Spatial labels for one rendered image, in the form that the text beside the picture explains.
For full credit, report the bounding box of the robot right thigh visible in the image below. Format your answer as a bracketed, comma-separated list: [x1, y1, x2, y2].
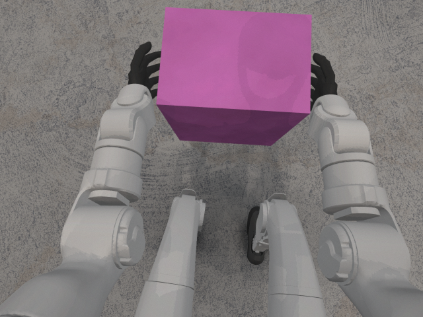
[258, 199, 327, 317]

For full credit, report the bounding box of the robot right upper arm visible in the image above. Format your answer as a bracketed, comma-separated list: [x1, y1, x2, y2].
[317, 221, 423, 317]

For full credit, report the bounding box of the left robot forearm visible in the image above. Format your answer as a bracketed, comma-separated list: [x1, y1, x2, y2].
[60, 84, 156, 257]

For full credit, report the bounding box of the carton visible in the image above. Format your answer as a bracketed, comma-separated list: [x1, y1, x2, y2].
[156, 7, 312, 146]

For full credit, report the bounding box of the robot right hand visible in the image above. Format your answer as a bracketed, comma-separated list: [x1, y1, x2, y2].
[310, 53, 338, 111]

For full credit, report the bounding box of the robot left hand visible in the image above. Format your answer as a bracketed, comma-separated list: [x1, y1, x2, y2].
[128, 42, 161, 99]

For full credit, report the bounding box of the robot left shin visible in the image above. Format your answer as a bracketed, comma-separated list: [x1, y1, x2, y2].
[170, 189, 198, 213]

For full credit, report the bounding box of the robot left upper arm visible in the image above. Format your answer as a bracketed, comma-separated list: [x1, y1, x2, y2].
[0, 205, 145, 317]

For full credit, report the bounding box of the right robot forearm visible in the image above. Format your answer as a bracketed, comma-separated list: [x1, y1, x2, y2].
[308, 94, 411, 268]

